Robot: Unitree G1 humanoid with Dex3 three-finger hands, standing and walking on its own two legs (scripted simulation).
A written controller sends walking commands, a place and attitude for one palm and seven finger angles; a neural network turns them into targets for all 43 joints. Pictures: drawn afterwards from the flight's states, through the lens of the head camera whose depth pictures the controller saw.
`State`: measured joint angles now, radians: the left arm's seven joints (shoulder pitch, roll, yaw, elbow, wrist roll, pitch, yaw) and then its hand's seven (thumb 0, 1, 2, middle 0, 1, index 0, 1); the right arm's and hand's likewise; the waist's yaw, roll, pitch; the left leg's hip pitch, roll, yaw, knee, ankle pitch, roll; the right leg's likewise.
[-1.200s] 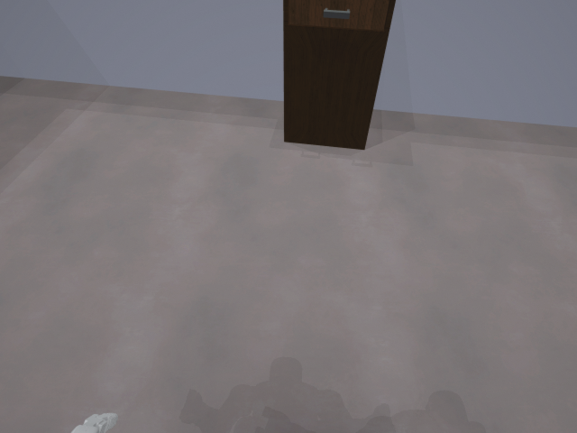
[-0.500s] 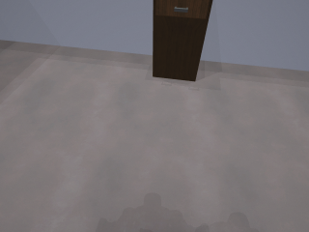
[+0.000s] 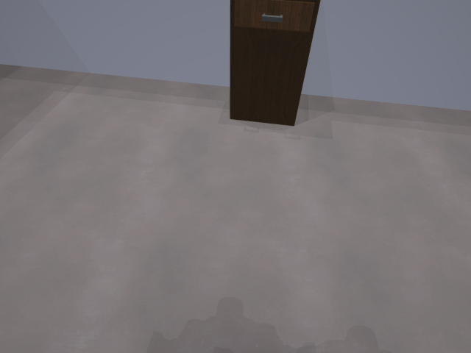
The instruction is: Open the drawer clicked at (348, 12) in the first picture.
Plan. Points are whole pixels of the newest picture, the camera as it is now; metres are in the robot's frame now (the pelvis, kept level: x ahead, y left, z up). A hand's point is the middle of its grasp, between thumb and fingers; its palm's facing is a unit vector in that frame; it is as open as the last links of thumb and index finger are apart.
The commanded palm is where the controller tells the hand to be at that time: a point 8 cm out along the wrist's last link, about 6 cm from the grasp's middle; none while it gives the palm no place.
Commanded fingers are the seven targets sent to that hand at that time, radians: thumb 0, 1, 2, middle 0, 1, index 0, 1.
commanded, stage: look at it before walking up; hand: left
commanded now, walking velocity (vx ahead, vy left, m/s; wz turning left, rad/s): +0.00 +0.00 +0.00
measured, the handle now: (272, 17) +1.72 -0.10 -0.06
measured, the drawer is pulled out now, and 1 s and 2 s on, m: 0.00 0.00 0.00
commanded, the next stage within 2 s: walk to a spot facing it in 0.24 s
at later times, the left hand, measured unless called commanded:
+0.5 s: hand out of the picture +0.06 +0.24 -0.17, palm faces -0.05 -0.95 -0.30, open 7.4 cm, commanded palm none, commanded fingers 0.00 0.90 0.90 -0.20 -0.30 -0.20 -0.30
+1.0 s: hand out of the picture +0.06 +0.19 -0.19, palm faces -0.06 -0.99 -0.12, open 7.4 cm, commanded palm none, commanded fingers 0.00 0.90 0.90 -0.20 -0.30 -0.20 -0.30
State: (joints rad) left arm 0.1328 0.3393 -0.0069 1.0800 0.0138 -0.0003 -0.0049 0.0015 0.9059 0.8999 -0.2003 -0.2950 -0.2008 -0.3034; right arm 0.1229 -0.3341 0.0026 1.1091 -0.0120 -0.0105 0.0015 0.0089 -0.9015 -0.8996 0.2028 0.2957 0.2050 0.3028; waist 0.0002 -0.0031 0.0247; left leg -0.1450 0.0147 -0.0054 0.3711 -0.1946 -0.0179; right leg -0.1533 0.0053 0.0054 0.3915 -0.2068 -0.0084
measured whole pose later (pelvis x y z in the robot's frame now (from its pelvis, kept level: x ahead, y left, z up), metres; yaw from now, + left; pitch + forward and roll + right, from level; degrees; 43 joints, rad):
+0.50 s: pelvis +0.02 +0.00 +0.00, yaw -2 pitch -1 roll +0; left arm 0.22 0.30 0.00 1.09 0.02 0.02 -0.01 0.00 0.91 0.90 -0.20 -0.29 -0.20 -0.30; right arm 0.17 -0.29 0.00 1.11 -0.02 0.00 0.00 0.01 -0.90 -0.90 0.20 0.30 0.20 0.30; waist 0.01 0.00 -0.01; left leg -0.16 0.03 0.03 0.44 -0.27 -0.01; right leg -0.18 0.02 0.04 0.46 -0.27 -0.01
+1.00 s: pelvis +0.18 +0.03 -0.03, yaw -10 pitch +0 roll -2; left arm 0.54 0.13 0.04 1.17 0.02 -0.03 0.01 0.00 0.90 0.90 -0.20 -0.30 -0.20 -0.30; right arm 0.11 -0.16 -0.03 0.96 -0.02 -0.07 0.02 0.01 -0.90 -0.90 0.20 0.30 0.20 0.30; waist 0.04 -0.03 0.05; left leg -0.46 0.08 0.11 0.64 -0.20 0.01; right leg -0.02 0.02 0.13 0.55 -0.49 0.00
